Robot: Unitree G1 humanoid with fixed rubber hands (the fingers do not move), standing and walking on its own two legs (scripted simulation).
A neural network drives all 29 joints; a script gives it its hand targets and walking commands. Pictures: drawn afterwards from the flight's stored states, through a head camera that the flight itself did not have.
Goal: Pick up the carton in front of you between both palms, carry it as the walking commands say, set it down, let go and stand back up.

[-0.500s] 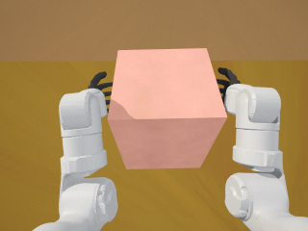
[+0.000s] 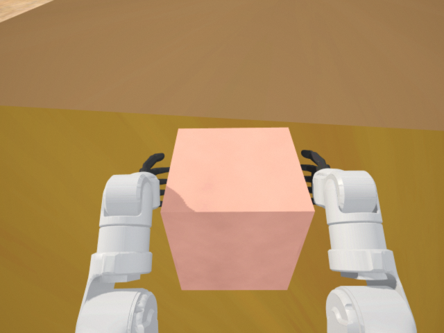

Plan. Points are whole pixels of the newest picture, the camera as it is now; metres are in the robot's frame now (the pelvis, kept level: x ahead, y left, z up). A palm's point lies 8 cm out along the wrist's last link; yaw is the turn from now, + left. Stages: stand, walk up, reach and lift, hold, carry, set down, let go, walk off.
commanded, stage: carry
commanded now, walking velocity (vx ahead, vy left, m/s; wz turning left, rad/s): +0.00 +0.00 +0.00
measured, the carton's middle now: (233, 210) +0.35 +0.00 +0.05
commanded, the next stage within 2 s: none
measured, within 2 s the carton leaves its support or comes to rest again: neither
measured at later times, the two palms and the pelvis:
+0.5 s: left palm (144, 193) +0.33 +0.15 +0.14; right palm (324, 187) +0.33 -0.15 +0.14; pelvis -0.01 +0.00 +0.00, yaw +1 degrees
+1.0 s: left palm (142, 203) +0.30 +0.15 +0.14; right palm (329, 197) +0.31 -0.15 +0.14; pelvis -0.03 +0.00 +0.01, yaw +1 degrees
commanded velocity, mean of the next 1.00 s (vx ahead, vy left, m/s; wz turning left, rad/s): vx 0.00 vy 0.00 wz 0.00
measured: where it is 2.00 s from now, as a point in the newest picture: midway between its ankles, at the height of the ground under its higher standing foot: outside the picture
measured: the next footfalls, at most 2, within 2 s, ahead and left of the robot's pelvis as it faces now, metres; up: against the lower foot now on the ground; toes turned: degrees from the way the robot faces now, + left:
none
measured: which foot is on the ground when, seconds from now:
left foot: down 0.00-1.00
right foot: down 0.00-1.00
